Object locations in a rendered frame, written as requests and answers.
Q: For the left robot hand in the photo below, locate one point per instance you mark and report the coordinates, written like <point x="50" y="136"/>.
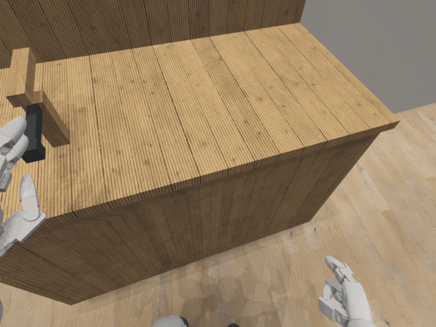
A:
<point x="21" y="224"/>

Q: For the counter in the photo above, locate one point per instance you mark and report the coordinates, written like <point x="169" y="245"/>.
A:
<point x="174" y="130"/>

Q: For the right robot hand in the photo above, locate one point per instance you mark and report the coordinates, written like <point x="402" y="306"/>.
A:
<point x="350" y="303"/>

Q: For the tap lever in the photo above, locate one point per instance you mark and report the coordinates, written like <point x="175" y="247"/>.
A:
<point x="35" y="150"/>

